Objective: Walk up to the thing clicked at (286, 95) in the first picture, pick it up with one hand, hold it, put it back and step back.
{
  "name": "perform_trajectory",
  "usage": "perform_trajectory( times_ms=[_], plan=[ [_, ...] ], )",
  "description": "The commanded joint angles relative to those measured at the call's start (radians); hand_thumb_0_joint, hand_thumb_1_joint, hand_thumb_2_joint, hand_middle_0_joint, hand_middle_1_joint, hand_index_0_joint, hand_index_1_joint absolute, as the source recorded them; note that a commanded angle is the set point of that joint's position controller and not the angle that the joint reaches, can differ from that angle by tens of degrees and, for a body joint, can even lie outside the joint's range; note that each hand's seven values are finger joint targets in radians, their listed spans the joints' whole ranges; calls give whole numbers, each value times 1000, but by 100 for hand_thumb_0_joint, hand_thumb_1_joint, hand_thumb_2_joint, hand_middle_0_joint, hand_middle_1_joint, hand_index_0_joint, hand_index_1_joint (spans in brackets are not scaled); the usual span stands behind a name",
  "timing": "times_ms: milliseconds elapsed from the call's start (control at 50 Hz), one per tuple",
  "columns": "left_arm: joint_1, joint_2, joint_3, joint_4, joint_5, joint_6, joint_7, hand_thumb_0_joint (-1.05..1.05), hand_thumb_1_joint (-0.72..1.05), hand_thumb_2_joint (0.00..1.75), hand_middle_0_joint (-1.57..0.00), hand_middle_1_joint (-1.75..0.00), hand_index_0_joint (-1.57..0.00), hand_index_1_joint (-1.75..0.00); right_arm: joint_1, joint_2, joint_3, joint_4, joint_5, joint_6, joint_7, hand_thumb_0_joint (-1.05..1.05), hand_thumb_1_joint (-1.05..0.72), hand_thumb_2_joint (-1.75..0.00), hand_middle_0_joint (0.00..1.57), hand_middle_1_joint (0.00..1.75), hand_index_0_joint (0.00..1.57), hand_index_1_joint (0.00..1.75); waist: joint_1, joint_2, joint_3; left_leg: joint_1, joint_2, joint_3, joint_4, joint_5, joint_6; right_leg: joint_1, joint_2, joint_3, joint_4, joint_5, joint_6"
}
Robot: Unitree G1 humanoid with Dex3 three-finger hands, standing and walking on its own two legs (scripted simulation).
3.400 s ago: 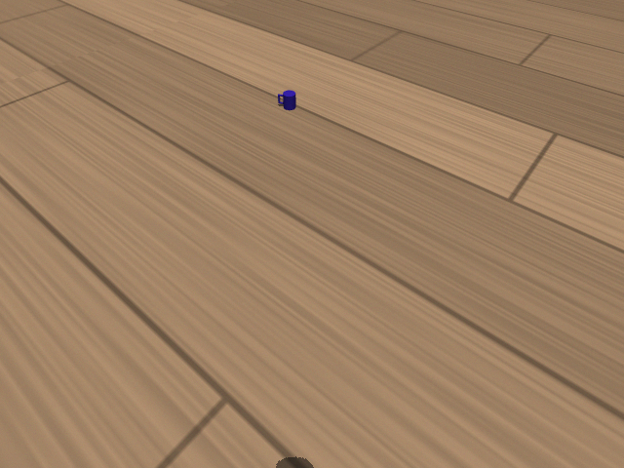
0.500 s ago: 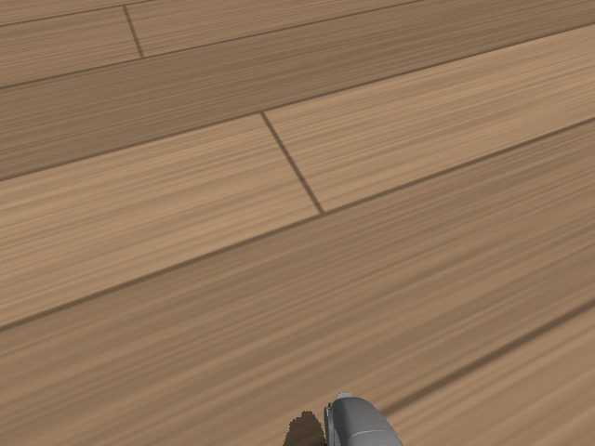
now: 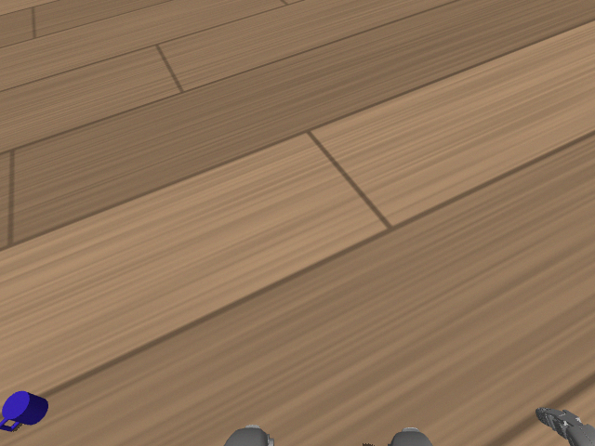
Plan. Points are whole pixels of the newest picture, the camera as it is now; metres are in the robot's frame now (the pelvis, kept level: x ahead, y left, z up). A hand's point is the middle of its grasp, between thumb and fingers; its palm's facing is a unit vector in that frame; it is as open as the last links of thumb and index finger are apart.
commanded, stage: walk up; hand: left
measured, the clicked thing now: (20, 413) +0.32 +0.92 -0.69
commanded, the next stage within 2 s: none
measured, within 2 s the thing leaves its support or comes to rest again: neither
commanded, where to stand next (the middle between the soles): -0.12 +0.87 m, yaw -24 degrees
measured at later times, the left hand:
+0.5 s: hand out of the picture +0.14 +0.50 -0.11, palm faces -0.12 -0.81 -0.57, open 7.3 cm
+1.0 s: hand out of the picture +0.12 +0.75 -0.13, palm faces -0.24 -0.82 -0.51, open 7.3 cm
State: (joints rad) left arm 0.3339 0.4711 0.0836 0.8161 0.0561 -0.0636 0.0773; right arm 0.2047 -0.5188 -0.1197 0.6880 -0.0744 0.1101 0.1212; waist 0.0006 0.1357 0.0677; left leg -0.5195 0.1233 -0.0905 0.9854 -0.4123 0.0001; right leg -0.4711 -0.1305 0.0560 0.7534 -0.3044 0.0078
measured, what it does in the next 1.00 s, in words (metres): steps to the left: left foot, then right foot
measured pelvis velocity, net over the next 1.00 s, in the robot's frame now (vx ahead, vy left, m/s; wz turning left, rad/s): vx -0.03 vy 0.47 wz -0.21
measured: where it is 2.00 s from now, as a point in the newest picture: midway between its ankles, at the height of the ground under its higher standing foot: outside the picture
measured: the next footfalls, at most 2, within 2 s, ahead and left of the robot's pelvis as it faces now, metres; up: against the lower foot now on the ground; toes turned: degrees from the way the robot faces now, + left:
left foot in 0.02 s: +0.06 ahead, +0.19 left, +0.00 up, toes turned +0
right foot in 0.38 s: +0.11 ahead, +0.08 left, +0.00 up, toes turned -12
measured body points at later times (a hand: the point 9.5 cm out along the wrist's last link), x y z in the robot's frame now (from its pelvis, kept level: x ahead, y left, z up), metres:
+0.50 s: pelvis +0.01 +0.22 +0.00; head +0.05 +0.18 +0.45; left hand +0.15 +0.54 -0.07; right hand +0.05 -0.10 -0.12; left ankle +0.01 +0.29 -0.62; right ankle +0.07 +0.09 -0.70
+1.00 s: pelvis -0.03 +0.47 +0.01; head +0.04 +0.45 +0.46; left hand +0.13 +0.79 -0.09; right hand -0.06 +0.15 -0.10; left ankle +0.01 +0.55 -0.70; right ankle -0.02 +0.37 -0.65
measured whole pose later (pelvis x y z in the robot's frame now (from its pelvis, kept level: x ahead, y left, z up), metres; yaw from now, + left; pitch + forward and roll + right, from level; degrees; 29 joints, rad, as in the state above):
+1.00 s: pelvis -0.03 +0.47 +0.01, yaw -12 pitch +0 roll -2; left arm 0.25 0.43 0.06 0.88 -0.02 -0.03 0.10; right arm 0.31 -0.40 -0.07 0.69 -0.08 0.09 0.05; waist -0.08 0.04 0.16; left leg -0.41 0.00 0.03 0.80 -0.39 0.05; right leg -0.57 0.06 -0.05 1.10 -0.48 -0.03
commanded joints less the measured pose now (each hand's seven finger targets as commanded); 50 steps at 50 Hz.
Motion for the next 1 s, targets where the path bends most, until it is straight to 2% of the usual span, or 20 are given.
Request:
perform_trajectory(
  times_ms=[0,40,60,80,120,160,300,340,360,380,420,560,660,700,740,760,780,800,860,980],
  plan=[
    [-108,297,85,-87,-12,-11,31,0,90,90,-20,-30,-20,-30,229,-154,-90,-8,-13,-47,-30,0,-90,-90,20,30,20,30,-161,-172,-142,369,-71,72,-355,26,28,-191,-37,71,60,-36,-131],
    [-52,120,24,-87,-33,3,53,0,90,90,-20,-30,-20,-30,188,-286,-105,-43,-37,-72,-55,0,-90,-90,20,30,20,30,-148,292,-35,322,154,-347,-646,107,24,-485,282,-35,526,-369,-57],
    [-59,163,24,-70,-40,0,83,0,90,90,-20,-30,-20,-30,112,-343,-112,-49,-8,-75,-71,0,-90,-90,20,30,20,30,-128,347,-56,288,225,-493,-694,113,118,-460,191,55,577,-343,-97],
    [-48,211,21,-44,-42,-2,82,0,90,90,-20,-30,-20,-30,46,-290,-105,-76,-2,-70,-78,0,-90,-90,20,30,20,30,-103,242,-32,238,235,-472,-649,127,177,-417,138,43,545,-292,-89],
    [17,243,46,26,-72,-2,64,0,90,90,-20,-30,-20,-30,23,-158,-65,-104,-18,-74,-86,0,-90,-90,20,30,20,30,-80,116,-46,351,89,-162,-457,522,113,-388,136,44,484,-190,-50],
    [60,226,41,39,-75,10,51,0,90,90,-20,-30,-20,-30,37,-138,-61,-106,-13,-80,-94,0,-90,-90,20,30,20,30,-63,126,-100,434,65,-75,-396,729,96,-322,139,-7,420,-152,-46],
    [130,177,30,15,-72,24,45,0,90,90,-20,-30,-20,-30,21,-91,-50,-181,-18,-53,-95,0,-90,-90,20,30,20,30,-37,52,-115,293,85,-7,-377,697,94,26,95,-88,69,-17,-68],
    [264,192,50,49,-62,21,51,0,90,90,-20,-30,-20,-30,-53,-96,-48,-222,-12,-45,-89,0,-90,-90,20,30,20,30,62,-31,-128,94,5,105,-221,701,-18,334,99,-125,-166,168,-107],
    [301,241,69,47,-50,22,59,0,90,90,-20,-30,-20,-30,-42,-68,-40,-225,2,-51,-88,0,-90,-90,20,30,20,30,102,-128,-152,-12,-72,166,-49,584,-102,483,57,-63,-268,233,-160],
    [278,289,88,18,-38,22,66,0,90,90,-20,-30,-20,-30,31,-34,-31,-219,13,-51,-87,0,-90,-90,20,30,20,30,90,-386,-192,-253,-139,99,260,-179,-121,594,-222,342,-270,332,-287],
    [50,313,90,-85,-42,14,83,0,90,90,-20,-30,-20,-30,139,-150,-69,-196,1,-16,-105,0,-90,-90,20,30,20,30,0,-259,-160,-255,-62,-118,583,-214,-117,339,-488,692,-387,91,-458],
    [-97,290,85,-74,-17,-5,44,0,90,90,-20,-30,-20,-30,105,-115,-52,-108,3,-6,-38,0,-90,-90,20,30,20,30,-53,-251,-14,-23,-64,2,334,50,2,-54,-64,97,-301,-197,-186],
    [-55,360,113,-65,5,5,31,0,90,90,-20,-30,-20,-30,69,-113,-52,-106,18,-7,-35,0,-90,-90,20,30,20,30,3,-373,-55,87,-42,96,-33,-113,1,-28,-75,93,-258,-141,-186],
    [-97,359,104,-70,-6,12,28,0,90,90,-20,-30,-20,-30,173,-115,-66,-63,14,-16,-42,0,-90,-90,20,30,20,30,-63,-346,-103,246,-68,144,-237,-39,19,-92,-76,79,-174,-76,-157],
    [-91,199,58,-66,-23,25,41,0,90,90,-20,-30,-20,-30,313,-180,-92,-19,-22,-36,-61,0,-90,-90,20,30,20,30,-159,52,-66,312,-39,-44,-535,-96,35,-280,148,-51,319,-206,-74],
    [-123,140,43,-86,-38,24,58,0,90,90,-20,-30,-20,-30,210,-304,-100,-57,-16,-43,-72,0,-90,-90,20,30,20,30,-136,283,-22,215,169,-391,-598,63,124,-430,291,-47,490,-370,-44],
    [-177,191,39,-79,-24,14,76,0,90,90,-20,-30,-20,-30,72,-352,-100,-75,13,-40,-82,0,-90,-90,20,30,20,30,-115,309,24,42,263,-575,-699,-76,260,-351,198,9,580,-343,-73],
    [-176,230,44,-52,-31,10,69,0,90,90,-20,-30,-20,-30,-20,-293,-85,-108,12,-41,-86,0,-90,-90,20,30,20,30,-95,209,73,-75,261,-521,-670,-109,302,-276,155,4,599,-278,-72],
    [-1,221,59,28,-74,20,48,0,90,90,-20,-30,-20,-30,-52,-151,-47,-116,-9,-54,-102,0,-90,-90,20,30,20,30,-27,67,50,129,67,-169,-467,283,165,-287,187,25,582,-171,-61],
    [35,154,32,-8,-84,10,39,0,90,90,-20,-30,-20,-30,50,-99,-28,-134,-8,-45,-98,0,-90,-90,20,30,20,30,-55,125,-107,368,72,-83,-313,746,218,-59,135,-101,100,-120,-33]
  ],
)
